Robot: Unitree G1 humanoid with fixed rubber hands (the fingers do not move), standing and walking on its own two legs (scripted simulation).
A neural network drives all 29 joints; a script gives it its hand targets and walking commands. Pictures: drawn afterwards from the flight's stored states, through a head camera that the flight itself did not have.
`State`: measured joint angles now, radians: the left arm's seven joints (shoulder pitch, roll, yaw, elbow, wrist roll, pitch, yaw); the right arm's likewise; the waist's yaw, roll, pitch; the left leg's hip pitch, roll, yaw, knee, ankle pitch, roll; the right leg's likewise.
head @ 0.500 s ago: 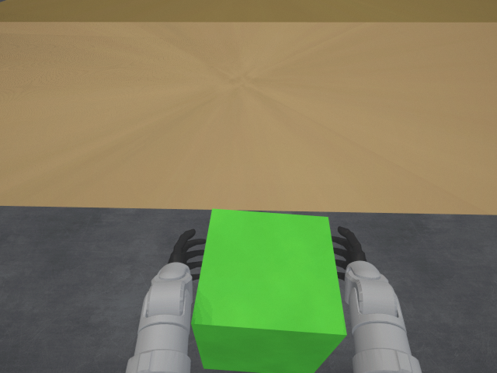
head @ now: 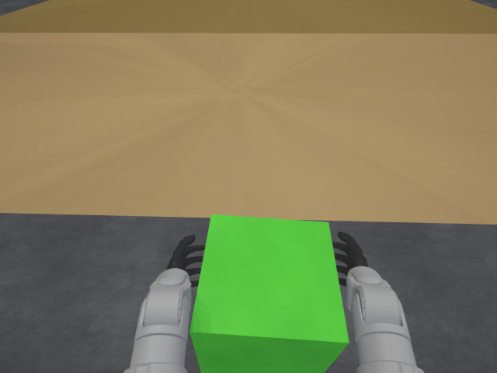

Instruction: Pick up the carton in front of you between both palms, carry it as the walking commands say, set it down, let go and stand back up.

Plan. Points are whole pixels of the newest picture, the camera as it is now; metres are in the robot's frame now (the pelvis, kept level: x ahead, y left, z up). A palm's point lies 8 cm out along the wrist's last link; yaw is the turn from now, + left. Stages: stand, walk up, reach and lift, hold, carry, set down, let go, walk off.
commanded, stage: hold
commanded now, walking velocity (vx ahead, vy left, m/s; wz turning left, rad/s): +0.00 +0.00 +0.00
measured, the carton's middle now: (263, 303) +0.28 +0.00 -0.04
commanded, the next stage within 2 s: carry in 1.06 s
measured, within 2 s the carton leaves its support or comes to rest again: neither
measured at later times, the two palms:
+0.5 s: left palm (175, 276) +0.28 +0.15 +0.05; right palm (360, 276) +0.28 -0.15 +0.05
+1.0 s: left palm (177, 276) +0.28 +0.15 +0.05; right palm (360, 275) +0.28 -0.15 +0.05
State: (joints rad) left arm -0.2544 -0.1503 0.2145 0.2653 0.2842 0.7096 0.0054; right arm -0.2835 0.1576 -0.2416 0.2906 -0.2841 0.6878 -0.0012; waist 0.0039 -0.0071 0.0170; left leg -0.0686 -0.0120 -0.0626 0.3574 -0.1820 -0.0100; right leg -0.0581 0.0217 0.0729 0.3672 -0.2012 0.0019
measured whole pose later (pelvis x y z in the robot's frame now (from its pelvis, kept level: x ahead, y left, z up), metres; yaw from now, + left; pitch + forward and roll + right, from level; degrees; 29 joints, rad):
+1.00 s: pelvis +0.00 +0.00 +0.00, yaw +0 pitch -7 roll +0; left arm -0.23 -0.15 0.18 0.20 0.27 0.78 0.01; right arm -0.26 0.15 -0.22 0.22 -0.28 0.76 0.01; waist 0.00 -0.01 0.02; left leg -0.03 -0.01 -0.06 0.33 -0.17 -0.01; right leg -0.02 0.02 0.08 0.34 -0.19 0.00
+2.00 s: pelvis +0.38 -0.07 -0.02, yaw +0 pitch +4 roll +0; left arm 0.02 -0.13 0.04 -0.46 0.03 1.18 0.15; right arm 0.01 0.13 -0.07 -0.49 -0.02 1.20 -0.15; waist 0.01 0.03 -0.12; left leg -0.29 0.11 0.06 1.04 -0.47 -0.02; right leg -0.45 -0.05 -0.27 0.57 -0.20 -0.10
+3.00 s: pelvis +1.04 -0.12 -0.02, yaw -2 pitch +4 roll +0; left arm -0.25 -0.13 0.11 -0.52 -0.01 1.23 0.19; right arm -0.23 0.09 -0.14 -0.56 0.02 1.24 -0.17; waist 0.05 0.03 -0.02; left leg -0.38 0.08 0.04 1.25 -0.42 0.04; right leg -0.46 -0.04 -0.23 0.57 -0.20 -0.11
